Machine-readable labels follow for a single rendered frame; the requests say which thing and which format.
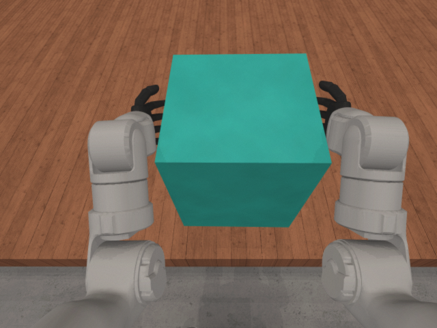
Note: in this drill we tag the robot left forearm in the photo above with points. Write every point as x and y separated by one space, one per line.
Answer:
117 151

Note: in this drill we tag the robot left hand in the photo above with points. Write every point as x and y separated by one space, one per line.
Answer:
140 105

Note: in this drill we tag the robot right forearm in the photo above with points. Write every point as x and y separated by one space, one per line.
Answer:
373 152

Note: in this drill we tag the carton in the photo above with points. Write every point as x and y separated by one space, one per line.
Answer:
241 143

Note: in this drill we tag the left robot upper arm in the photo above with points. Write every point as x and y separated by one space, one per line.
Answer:
122 279

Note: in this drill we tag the robot right hand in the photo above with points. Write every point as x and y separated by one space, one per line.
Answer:
332 105

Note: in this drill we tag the right robot upper arm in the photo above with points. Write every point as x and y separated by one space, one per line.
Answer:
372 280

